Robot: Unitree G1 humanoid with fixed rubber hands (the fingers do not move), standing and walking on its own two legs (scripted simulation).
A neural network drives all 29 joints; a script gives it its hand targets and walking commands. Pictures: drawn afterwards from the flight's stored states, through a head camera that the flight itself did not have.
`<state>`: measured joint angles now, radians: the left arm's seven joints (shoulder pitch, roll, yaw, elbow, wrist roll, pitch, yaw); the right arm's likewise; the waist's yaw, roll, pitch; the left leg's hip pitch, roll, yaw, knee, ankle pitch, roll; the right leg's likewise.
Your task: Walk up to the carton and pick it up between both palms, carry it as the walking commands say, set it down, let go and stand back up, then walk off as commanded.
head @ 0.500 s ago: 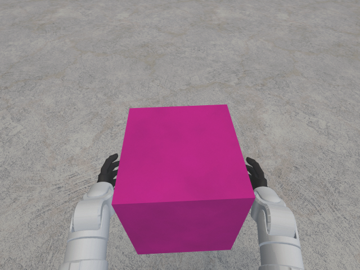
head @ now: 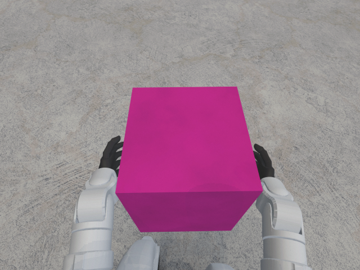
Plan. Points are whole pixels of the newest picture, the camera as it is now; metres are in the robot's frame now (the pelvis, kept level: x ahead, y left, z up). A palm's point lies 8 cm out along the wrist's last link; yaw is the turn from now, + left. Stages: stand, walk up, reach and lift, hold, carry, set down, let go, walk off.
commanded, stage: carry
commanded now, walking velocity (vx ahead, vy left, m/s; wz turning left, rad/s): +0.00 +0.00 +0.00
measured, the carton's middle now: (185, 164) +0.35 +0.00 -0.04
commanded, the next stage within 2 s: none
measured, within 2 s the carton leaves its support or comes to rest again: neither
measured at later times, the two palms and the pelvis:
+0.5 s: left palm (91, 185) +0.25 +0.19 +0.05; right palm (264, 197) +0.25 -0.15 +0.04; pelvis -0.03 +0.01 +0.02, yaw +1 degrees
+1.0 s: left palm (105, 215) +0.20 +0.15 +0.04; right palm (282, 225) +0.20 -0.18 +0.03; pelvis -0.08 -0.02 +0.01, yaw +2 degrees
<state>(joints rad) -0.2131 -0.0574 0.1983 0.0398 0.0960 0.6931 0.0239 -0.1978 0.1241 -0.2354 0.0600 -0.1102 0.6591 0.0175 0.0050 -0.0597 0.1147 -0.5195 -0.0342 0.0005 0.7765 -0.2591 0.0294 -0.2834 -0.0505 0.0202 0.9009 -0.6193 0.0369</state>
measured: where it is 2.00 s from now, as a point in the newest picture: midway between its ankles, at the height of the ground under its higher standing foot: outside the picture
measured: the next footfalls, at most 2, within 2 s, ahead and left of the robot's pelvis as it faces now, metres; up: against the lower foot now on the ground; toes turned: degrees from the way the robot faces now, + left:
right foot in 0.04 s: -0.02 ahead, -0.12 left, +0.00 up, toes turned -7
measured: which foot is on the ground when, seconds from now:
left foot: down 0.00-1.00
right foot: up 0.00-0.02, down 0.04-1.00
